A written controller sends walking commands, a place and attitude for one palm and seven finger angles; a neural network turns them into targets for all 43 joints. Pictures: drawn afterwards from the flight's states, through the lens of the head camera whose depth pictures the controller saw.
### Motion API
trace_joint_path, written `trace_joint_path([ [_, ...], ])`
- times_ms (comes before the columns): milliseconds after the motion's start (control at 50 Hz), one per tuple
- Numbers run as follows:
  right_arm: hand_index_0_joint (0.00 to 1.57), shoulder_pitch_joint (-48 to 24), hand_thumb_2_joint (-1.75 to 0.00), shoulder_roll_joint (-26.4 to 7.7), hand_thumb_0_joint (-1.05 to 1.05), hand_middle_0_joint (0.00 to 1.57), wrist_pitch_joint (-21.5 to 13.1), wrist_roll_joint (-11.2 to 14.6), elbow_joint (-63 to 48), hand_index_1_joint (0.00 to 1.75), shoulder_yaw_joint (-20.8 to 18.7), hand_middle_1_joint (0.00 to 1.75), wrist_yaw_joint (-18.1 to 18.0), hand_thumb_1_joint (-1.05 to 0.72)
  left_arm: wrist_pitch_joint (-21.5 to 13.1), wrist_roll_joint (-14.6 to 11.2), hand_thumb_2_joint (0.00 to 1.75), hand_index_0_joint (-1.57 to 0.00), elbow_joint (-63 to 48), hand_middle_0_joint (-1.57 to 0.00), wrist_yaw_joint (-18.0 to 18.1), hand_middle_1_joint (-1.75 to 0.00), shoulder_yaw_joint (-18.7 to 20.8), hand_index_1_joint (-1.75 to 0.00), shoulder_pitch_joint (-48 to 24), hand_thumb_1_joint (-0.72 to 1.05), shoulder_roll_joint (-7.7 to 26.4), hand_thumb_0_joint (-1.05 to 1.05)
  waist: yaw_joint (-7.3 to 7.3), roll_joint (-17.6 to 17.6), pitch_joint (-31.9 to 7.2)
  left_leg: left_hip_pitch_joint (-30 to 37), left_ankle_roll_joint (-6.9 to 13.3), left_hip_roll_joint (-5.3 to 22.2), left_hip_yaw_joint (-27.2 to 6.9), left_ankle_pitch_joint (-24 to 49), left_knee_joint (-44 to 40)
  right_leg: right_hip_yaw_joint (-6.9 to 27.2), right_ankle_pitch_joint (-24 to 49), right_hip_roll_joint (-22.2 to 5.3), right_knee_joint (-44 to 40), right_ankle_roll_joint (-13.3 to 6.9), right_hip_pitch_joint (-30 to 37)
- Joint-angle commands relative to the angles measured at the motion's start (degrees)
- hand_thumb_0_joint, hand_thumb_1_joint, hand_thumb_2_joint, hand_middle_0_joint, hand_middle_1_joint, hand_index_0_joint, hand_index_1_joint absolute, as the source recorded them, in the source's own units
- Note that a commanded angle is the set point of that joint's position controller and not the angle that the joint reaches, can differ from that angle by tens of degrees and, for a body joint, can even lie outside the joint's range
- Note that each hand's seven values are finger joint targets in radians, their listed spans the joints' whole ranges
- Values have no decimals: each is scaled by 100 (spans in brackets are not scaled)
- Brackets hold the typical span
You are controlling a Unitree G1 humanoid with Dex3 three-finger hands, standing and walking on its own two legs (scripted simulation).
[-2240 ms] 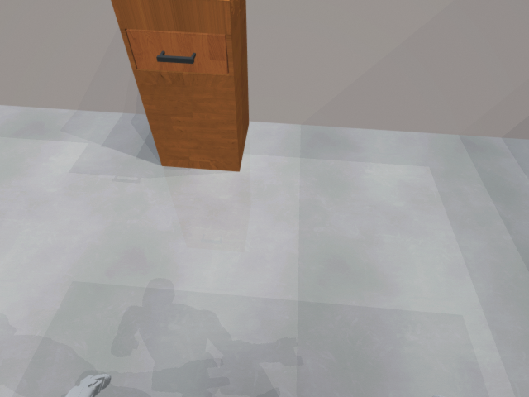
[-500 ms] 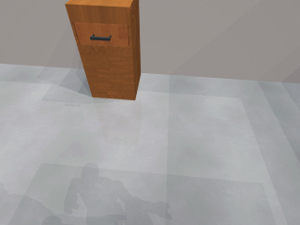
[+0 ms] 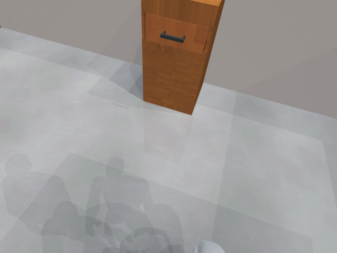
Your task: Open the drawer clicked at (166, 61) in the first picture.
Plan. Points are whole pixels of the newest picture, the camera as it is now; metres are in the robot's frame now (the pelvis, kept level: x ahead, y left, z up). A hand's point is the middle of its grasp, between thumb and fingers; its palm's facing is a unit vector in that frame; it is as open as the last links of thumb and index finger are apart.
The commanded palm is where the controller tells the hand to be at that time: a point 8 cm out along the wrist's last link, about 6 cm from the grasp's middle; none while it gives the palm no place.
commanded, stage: walk to a spot facing it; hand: left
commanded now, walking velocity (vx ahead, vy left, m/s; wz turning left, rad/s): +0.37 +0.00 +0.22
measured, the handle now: (173, 36) +1.27 +0.01 -0.13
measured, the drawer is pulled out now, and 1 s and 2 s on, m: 0.00 0.00 0.00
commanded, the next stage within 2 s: turn to face it in 0.70 s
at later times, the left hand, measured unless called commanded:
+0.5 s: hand (119, 195) +0.31 +0.16 -0.18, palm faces +0.16 -0.97 -0.19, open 7.4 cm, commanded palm none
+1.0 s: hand (116, 205) +0.28 +0.16 -0.19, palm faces +0.38 -0.92 -0.14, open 7.4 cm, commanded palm none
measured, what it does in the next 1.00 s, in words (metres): walks ahead: right foot, then left foot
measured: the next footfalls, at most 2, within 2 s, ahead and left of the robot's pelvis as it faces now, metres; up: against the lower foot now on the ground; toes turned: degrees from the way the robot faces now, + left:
right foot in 0.38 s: +0.35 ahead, -0.09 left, +0.00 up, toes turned +0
left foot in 0.92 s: +0.50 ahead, +0.16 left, +0.00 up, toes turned +25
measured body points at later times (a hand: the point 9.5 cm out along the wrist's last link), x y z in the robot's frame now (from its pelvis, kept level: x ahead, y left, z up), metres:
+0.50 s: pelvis +0.24 -0.03 -0.02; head +0.25 -0.03 +0.43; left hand +0.30 +0.21 -0.16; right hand +0.18 -0.26 -0.18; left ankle +0.09 +0.06 -0.63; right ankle +0.31 -0.09 -0.74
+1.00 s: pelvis +0.42 +0.05 -0.02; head +0.44 +0.08 +0.43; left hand +0.26 +0.21 -0.18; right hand +0.62 -0.11 -0.15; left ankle +0.46 +0.14 -0.74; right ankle +0.33 -0.09 -0.68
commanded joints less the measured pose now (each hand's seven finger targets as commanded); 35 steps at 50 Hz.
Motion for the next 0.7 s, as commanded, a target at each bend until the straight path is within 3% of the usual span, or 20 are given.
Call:
trace_joint_path([
  [0, 20, 685, -90, -892, 0, 20, -137, 51, -16, 30, -244, 30, -111, -90, -75, 18, 90, -20, -367, -20, 49, -30, 65, -30, -131, 90, 265, 0, 23, 552, 16, 1061, -35, 1543, -1420, 2365, -982, 38, 333, -67, -45, 88, -981],
  [60, 20, 992, -90, -684, 0, 20, -137, 51, 142, 30, -212, 30, -152, -90, -83, 11, 90, -20, -456, -20, 55, -30, 64, -30, -528, 90, 195, 0, -92, 666, 281, 1290, -148, 1472, -1373, 2966, -966, -70, 440, -35, -277, 73, -1278],
  [140, 20, 1277, -90, -530, 0, 20, -142, 24, 296, 30, -158, 30, -211, -90, -131, -29, 90, -20, -599, -20, 47, -30, 27, -30, -1112, 90, 116, 0, -223, 685, 588, 1545, -79, 1457, -1377, 3607, -952, -242, 458, 64, -897, -13, -1420],
  [200, 20, 1333, -90, -544, 0, 20, -143, -2, 340, 30, -146, 30, -239, -90, -177, -70, 90, -20, -743, -20, 24, -30, -14, -30, -1552, 90, 27, 0, -294, 734, 782, 1530, 19, 1422, -1296, 3923, -908, -359, 522, 161, -1742, -117, -1149],
  [240, 20, 1309, -90, -604, 0, 20, -135, -22, 377, 30, -168, 30, -254, -90, -220, -79, 90, -20, -783, -20, 24, -30, -15, -30, -1641, 90, 39, 0, -292, 696, 703, 1574, 62, 1468, -1263, 4397, -703, -391, 364, 262, -2388, -267, -666],
  [280, 20, 1132, -90, -779, 0, 20, -128, 0, 372, 30, -195, 30, -268, -90, -265, -82, 90, -20, -713, -20, 57, -30, -6, -30, -1160, 90, 59, 0, -19, 746, 388, 1503, 40, 1496, -1136, 5766, -181, -506, 207, 562, -2862, -479, 315],
  [300, 20, 1003, -90, -880, 0, 20, -126, 13, 355, 30, -233, 30, -271, -90, -289, -70, 90, -20, -566, -20, 89, -30, 16, -30, -659, 90, 137, 0, 199, 787, 149, 1546, -25, 1494, -1103, 6296, 300, -547, 175, 690, -2979, -568, 823],
  [320, 20, 926, -90, -919, 0, 20, -117, 27, 329, 30, -263, 30, -269, -90, -325, -46, 90, -20, -392, -20, 116, -30, 54, -30, -59, 90, 243, 0, 439, 665, -127, 1338, -150, 1400, -1058, 6356, 980, -541, 354, 774, -3253, -643, 1585],
  [340, 20, 756, -90, -955, 0, 20, -114, 53, 245, 30, -285, 30, -243, -90, -379, -14, 90, -20, -162, -20, 145, -30, 146, -30, 832, 90, 474, 0, 861, 410, -529, 495, -264, 1264, -1006, 5533, 2110, -232, 842, 541, -3598, -785, 2958],
  [360, 20, 897, -90, -715, 0, 20, -152, 116, 135, 30, -258, 30, -151, -90, -445, 69, 90, -20, 46, -20, 204, -30, 267, -30, 1613, 90, 967, 0, 1066, -521, -1165, -1027, -349, 503, -657, 2859, 4043, 1565, 1103, -888, -3780, -1370, 4516],
  [380, 20, 1204, -90, -518, 0, 20, -176, 116, 75, 30, -231, 30, -131, -90, -427, -21, 90, -20, 167, -20, 205, -30, 313, -30, 1761, 90, 1249, 0, 729, -1092, -1593, -2034, -394, -166, -569, -1449, 5818, 3742, 1383, -2231, -4533, -1940, 4852],
  [400, 20, 804, -90, -587, 0, 20, -130, 66, 36, 30, -297, 30, -103, -90, -392, -96, 90, -20, 35, -20, 199, -30, 304, -30, 1314, 90, 1025, 0, 702, -305, -808, -2215, -215, 288, -892, -1277, 6053, 3434, 190, -2070, -5014, -1915, 3976],
  [420, 20, 526, -90, -402, 0, 20, -100, 34, 0, 30, -300, 30, -43, -90, -399, -72, 90, -20, -83, -20, 186, -30, 225, -30, 762, 90, 783, 0, 487, -285, -158, -2307, -206, 528, -773, -771, 5978, 3035, -899, -1834, -5374, -1653, 3000],
  [440, 20, 298, -90, -317, 0, 20, -20, -4, 5, 30, -278, 30, -18, -90, -402, -87, 90, -20, -143, -20, 200, -30, 126, -30, 349, 90, 418, 0, 264, -16, 438, -2236, -218, 783, -765, -359, 5781, 2273, -1060, -1599, -5560, -1348, 2007],
  [480, 20, 366, -90, -91, 0, 20, 170, -60, 56, 30, -201, 30, 34, -90, -491, -51, 90, -20, -94, -20, 198, -30, -59, -30, 261, 90, -46, 0, -1, -40, 675, -1903, -318, 905, -709, 47, 5481, 1141, -454, -1138, -5678, -1001, 1007],
  [500, 20, 435, -90, -39, 0, 20, 234, -69, 69, 30, -195, 30, 51, -90, -516, -41, 90, -20, -49, -20, 198, -30, -84, -30, 366, 90, -95, 0, -64, -193, 614, -1935, -366, 910, -659, 157, 5329, 774, -55, -1007, -5673, -926, 988],
  [540, 20, 428, -90, -74, 0, 20, 312, -75, 55, 30, -217, 30, 74, -90, -547, -34, 90, -20, 34, -20, 209, -30, -76, -30, 495, 90, -27, 0, -150, -169, 440, -2169, -484, 981, -554, 389, 5017, 320, 422, -927, -5667, -884, 1247],
  [640, 20, -558, -90, -228, 0, 20, 345, -54, -399, 30, -237, 30, 182, -90, -596, -46, 90, -20, 121, -20, 224, -30, -43, -30, 830, 90, 116, 0, -42, -294, 417, -2895, -745, 1166, -229, 742, 4070, -331, 2035, -931, -5507, -891, 2012],
  [680, 20, -1084, -90, -230, 0, 20, 313, -47, -585, 30, -190, 30, 236, -90, -583, -43, 90, -20, 152, -20, 238, -30, -41, -30, 1108, 90, 151, 0, 134, -249, 397, -2930, -757, 1091, -11, 723, 3431, -509, 2734, -901, -5339, -885, 2421],
])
